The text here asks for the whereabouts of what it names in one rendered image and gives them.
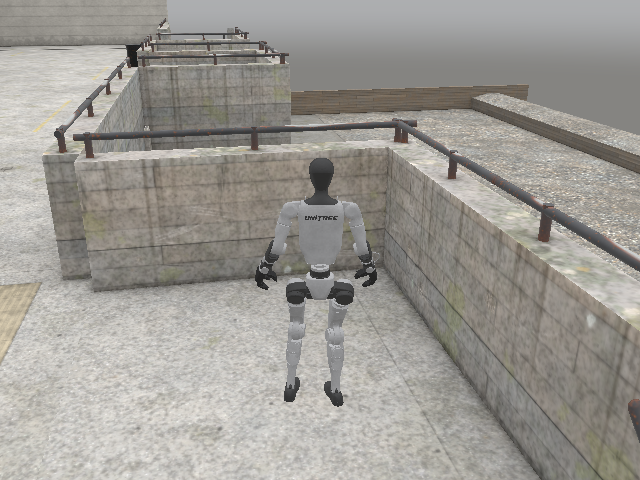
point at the left robot shin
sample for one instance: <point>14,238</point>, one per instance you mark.
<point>293,353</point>

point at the left robot forearm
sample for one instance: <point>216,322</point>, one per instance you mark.
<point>268,260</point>

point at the robot right hand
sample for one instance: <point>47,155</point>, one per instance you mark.
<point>362,273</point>

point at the humanoid robot head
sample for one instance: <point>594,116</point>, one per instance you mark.
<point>321,171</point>

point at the robot right upper arm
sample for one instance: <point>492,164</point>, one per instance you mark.
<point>352,211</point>

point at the robot left upper arm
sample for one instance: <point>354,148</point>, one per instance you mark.
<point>288,211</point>

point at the right robot forearm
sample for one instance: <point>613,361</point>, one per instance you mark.
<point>367,260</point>

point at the robot left hand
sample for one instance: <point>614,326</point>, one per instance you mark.
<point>260,276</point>

